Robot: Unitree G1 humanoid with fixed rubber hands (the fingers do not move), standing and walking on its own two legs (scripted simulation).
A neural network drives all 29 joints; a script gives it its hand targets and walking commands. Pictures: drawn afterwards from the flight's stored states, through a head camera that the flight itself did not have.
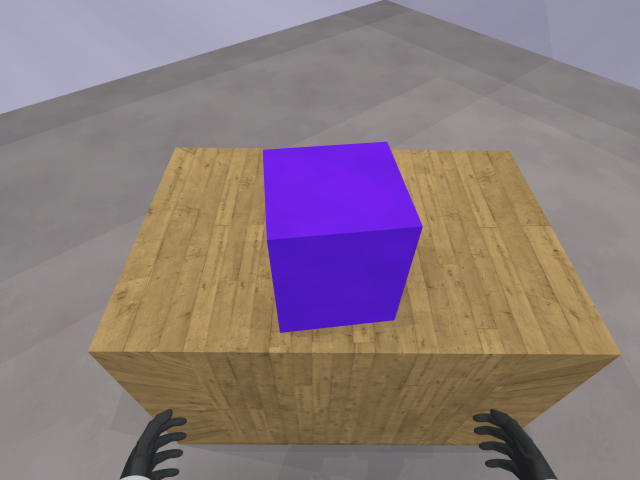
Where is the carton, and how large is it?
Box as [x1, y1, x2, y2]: [263, 142, 422, 332]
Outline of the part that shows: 387,142 263,150 267,244 280,332 394,319 422,226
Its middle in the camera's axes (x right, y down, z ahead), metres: +0.02 +0.00 +0.67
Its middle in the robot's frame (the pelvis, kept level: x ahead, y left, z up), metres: +0.51 -0.02 -0.03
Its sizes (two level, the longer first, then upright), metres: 0.210 0.200 0.250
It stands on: a pedestal, 0.60 m high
